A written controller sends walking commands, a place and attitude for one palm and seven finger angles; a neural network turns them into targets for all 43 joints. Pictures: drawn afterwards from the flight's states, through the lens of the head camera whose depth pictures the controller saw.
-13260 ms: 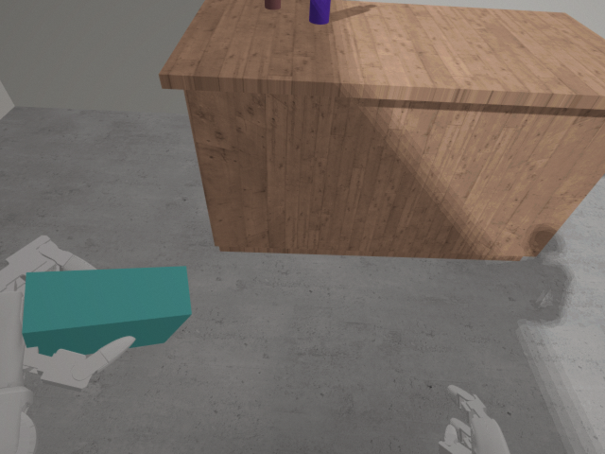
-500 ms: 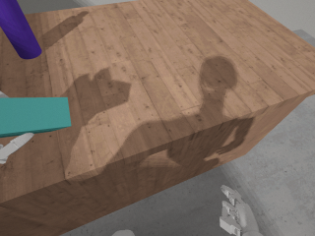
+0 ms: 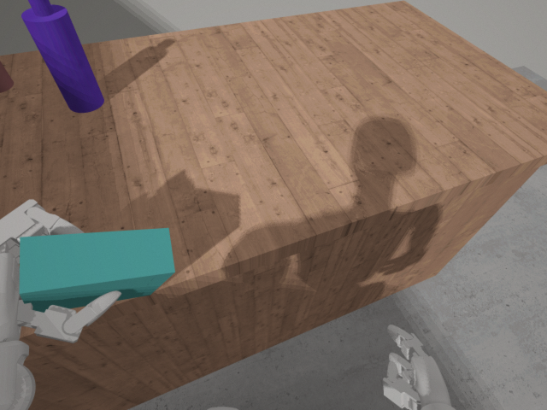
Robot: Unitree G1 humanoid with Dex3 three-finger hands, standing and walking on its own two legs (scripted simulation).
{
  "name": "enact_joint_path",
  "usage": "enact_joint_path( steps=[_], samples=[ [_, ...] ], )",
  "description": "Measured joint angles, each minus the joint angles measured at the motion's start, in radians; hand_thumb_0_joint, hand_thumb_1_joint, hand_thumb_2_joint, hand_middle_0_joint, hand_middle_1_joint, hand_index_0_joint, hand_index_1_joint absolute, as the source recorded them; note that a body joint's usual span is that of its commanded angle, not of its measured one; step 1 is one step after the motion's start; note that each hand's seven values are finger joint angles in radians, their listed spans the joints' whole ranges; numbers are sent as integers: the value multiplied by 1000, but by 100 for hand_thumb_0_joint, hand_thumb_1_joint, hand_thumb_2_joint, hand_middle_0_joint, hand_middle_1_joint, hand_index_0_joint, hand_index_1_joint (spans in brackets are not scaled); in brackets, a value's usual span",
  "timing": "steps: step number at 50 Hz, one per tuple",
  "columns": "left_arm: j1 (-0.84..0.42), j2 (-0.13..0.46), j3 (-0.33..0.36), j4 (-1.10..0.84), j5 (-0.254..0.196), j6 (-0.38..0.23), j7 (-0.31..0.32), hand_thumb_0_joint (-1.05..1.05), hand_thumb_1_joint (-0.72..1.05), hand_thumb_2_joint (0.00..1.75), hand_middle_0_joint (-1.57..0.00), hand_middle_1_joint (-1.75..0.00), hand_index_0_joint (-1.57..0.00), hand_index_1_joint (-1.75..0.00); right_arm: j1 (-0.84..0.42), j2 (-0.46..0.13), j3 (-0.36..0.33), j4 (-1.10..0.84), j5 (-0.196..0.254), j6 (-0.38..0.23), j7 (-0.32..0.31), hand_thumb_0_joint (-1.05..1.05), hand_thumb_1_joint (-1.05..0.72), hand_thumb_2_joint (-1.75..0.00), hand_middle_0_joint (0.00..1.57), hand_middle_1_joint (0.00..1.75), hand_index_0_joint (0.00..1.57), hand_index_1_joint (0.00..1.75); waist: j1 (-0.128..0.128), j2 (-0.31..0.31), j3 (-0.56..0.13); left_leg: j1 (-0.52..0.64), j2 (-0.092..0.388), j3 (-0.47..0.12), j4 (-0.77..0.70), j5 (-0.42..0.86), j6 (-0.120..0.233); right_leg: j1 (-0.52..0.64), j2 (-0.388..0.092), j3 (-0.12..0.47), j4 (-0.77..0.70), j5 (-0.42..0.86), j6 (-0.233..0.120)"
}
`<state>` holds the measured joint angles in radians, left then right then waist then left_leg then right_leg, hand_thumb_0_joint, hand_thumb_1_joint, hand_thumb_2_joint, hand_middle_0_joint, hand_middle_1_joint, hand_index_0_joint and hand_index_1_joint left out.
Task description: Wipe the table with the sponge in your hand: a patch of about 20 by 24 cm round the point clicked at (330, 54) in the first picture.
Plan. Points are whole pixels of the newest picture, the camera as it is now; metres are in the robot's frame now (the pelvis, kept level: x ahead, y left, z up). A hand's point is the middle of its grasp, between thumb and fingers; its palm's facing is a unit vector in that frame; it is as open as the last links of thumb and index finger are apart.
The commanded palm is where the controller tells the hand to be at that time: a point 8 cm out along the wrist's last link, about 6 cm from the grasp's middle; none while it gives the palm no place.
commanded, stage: come to a stop and stand still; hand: left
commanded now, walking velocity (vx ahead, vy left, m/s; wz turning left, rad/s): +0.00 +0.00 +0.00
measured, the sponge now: (120, 269) +0.24 +0.21 +0.13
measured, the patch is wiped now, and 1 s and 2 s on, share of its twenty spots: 0.00 0.00 0.00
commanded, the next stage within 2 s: look again from close up in 0.34 s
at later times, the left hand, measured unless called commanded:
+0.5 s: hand (86, 267) +0.22 +0.23 +0.15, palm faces +0.39 -0.84 -0.38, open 9.4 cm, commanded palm +0.16 +0.26 +0.18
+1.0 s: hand (43, 214) +0.26 +0.27 +0.20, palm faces +0.47 -0.79 -0.38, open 9.4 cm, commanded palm +0.18 +0.26 +0.19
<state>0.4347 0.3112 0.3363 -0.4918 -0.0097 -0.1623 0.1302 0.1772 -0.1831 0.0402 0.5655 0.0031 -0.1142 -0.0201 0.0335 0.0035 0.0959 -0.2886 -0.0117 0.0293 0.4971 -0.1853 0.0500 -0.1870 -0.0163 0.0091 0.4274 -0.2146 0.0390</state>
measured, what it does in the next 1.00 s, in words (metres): stands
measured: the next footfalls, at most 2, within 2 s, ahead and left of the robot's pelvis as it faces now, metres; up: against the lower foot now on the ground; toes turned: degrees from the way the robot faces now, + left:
none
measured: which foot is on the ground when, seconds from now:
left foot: down 0.00-1.00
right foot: down 0.00-1.00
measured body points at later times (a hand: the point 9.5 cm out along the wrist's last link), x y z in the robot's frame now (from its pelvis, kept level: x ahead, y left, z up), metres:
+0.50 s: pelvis +0.01 -0.02 +0.00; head +0.03 -0.01 +0.45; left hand +0.20 +0.27 +0.17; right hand +0.19 -0.25 -0.07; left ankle +0.05 +0.08 -0.74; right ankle +0.01 -0.15 -0.74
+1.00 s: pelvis +0.01 -0.02 +0.00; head +0.01 -0.01 +0.45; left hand +0.22 +0.31 +0.22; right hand +0.21 -0.22 -0.08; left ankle +0.05 +0.08 -0.74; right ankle +0.01 -0.15 -0.74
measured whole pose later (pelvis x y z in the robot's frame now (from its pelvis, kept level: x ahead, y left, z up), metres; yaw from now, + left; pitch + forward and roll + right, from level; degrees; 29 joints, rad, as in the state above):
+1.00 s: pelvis +0.01 -0.02 +0.00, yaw +0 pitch -2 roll -1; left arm 0.13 0.44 0.41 -0.34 -0.04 0.02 0.05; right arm 0.16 -0.20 0.06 0.65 -0.02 -0.14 -0.01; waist 0.07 0.00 0.03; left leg -0.26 -0.01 0.02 0.49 -0.19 0.02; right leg -0.18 -0.01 0.00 0.48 -0.25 0.01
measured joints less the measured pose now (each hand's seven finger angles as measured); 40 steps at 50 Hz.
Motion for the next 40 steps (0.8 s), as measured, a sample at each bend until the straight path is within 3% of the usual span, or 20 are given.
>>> enact_joint_path(
  steps=[8,20,40],
  samples=[
    [-32,19,7,32,1,6,5,-1,-43,102,-79,-138,-80,-137,5,-7,-2,11,0,-6,-8,1,-90,-90,21,30,20,30,-10,7,-11,10,17,-19,-3,5,-17,21,19,-17,-18,9,-14],
    [16,25,-8,26,-19,-5,-5,-1,-43,102,-79,-138,-80,-137,12,-44,-32,14,10,2,-19,1,-90,-90,20,30,20,30,-32,14,-28,19,25,-26,8,-12,-26,32,27,-23,-11,-8,-23],
    [15,31,-4,4,-31,-3,-3,-1,-43,102,-79,-138,-80,-137,-14,-14,-16,12,10,8,-14,1,-90,-90,20,30,20,30,-16,-1,-4,34,16,-25,-5,-16,-20,51,18,-24,-29,-10,-16]
  ],
)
